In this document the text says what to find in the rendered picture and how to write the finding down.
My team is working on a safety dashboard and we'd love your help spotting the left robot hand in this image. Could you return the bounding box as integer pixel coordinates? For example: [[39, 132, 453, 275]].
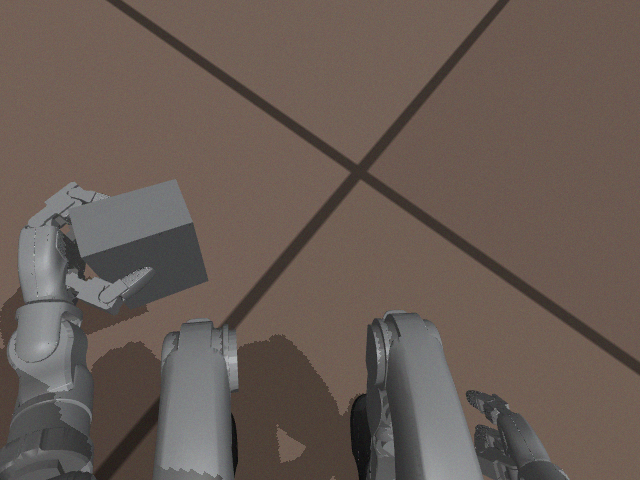
[[18, 182, 155, 315]]

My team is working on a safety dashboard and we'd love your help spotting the right robot hand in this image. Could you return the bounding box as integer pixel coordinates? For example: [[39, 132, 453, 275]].
[[466, 390, 552, 480]]

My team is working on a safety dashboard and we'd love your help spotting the right robot foot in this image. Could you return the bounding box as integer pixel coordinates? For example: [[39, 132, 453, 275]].
[[350, 394, 371, 480]]

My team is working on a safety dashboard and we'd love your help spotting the carton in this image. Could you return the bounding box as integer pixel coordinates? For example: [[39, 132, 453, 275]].
[[68, 179, 209, 310]]

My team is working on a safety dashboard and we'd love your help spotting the right robot arm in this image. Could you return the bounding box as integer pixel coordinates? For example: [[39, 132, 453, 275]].
[[517, 461, 570, 480]]

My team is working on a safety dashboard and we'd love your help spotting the left robot arm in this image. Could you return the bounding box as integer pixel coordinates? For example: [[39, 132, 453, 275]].
[[0, 299, 97, 480]]

